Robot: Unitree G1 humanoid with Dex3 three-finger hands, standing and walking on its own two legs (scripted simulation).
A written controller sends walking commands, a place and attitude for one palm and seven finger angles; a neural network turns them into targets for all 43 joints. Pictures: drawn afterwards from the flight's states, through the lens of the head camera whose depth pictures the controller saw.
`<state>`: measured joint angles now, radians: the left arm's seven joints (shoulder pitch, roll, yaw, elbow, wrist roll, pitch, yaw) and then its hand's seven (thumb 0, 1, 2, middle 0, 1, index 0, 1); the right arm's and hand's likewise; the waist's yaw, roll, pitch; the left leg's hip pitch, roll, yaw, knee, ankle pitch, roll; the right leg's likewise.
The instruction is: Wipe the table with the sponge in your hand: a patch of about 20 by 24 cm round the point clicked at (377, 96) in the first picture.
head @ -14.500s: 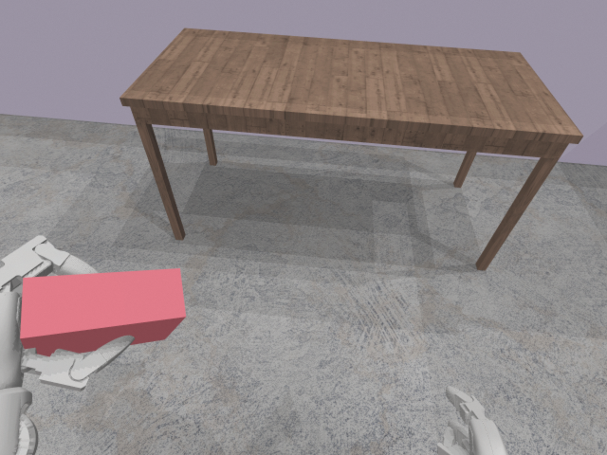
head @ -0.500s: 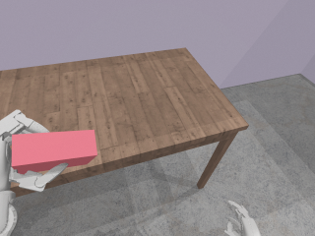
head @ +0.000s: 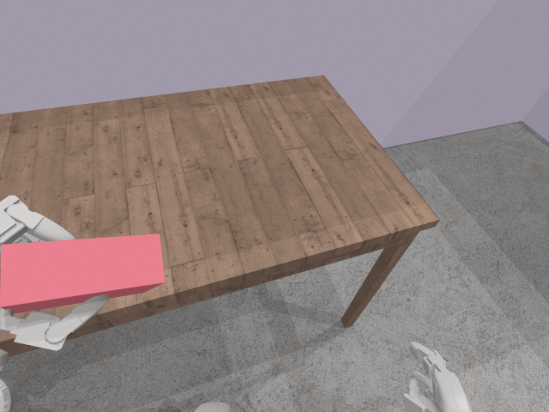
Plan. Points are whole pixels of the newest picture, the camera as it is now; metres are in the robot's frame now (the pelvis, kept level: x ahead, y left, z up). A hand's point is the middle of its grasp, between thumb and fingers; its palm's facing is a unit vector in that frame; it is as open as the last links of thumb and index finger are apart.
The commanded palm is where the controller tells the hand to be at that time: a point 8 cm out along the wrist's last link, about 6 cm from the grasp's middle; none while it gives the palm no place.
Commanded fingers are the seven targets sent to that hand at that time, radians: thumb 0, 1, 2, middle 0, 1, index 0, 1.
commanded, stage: shuffle to correct the standing spot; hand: left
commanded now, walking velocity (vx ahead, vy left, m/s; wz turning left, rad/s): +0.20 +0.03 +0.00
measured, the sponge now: (110, 270) +0.22 +0.21 +0.15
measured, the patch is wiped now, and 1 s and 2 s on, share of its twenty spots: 0.00 0.00 0.00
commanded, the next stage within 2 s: come to a stop and stand still in 0.40 s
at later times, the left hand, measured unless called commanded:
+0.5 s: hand (84, 229) +0.26 +0.24 +0.16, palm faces +0.37 -0.83 -0.42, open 9.4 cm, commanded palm +0.20 +0.27 +0.19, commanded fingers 0.00 0.10 1.30 -1.20 -1.60 -1.20 -1.60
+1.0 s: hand (37, 171) +0.30 +0.30 +0.20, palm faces +0.49 -0.78 -0.40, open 9.4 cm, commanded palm +0.22 +0.29 +0.19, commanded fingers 0.00 0.10 1.30 -1.20 -1.60 -1.20 -1.60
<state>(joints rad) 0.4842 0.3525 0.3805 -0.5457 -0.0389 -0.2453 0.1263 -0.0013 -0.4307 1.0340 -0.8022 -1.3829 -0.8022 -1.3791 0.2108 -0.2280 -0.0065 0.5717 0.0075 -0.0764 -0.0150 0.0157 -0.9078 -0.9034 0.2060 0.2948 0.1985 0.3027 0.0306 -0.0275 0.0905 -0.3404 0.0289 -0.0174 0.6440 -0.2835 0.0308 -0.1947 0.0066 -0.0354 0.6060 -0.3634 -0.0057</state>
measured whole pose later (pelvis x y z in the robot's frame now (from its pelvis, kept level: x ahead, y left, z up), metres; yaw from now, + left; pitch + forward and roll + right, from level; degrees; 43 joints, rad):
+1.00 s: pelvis +0.05 +0.01 +0.01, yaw -2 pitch +1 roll -1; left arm 0.24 0.46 0.47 -0.31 -0.06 -0.22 0.12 0.00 -0.43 1.04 -0.80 -1.39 -0.80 -1.38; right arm 0.24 -0.23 0.05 0.59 0.00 -0.16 0.01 0.02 -0.91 -0.90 0.21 0.30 0.20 0.30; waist 0.06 -0.01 0.05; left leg -0.27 0.03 0.04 0.52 -0.26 0.00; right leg -0.23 0.02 -0.07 0.47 -0.26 -0.03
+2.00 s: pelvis +0.02 +0.05 +0.02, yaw -3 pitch -1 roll -1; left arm 0.43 0.34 0.34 -0.41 -0.02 -0.16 0.12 0.00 -0.43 1.04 -0.80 -1.39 -0.80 -1.38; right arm 0.23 -0.24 0.02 0.58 0.00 -0.10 -0.02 0.02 -0.91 -0.90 0.21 0.29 0.20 0.30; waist 0.02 0.00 0.04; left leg -0.24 0.00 0.07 0.44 -0.18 0.05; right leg -0.20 -0.01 -0.04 0.38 -0.16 0.01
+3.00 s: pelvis +0.03 +0.05 +0.02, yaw -3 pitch +0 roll -1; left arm 0.30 0.39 0.41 -0.37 -0.05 -0.22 0.11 0.00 -0.43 1.04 -0.80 -1.39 -0.80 -1.39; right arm 0.20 -0.20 0.01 0.57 0.01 -0.16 0.00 0.02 -0.91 -0.90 0.21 0.30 0.20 0.30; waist 0.03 -0.02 0.08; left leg -0.25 -0.01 0.07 0.46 -0.20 0.05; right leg -0.22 -0.02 -0.03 0.42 -0.19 0.02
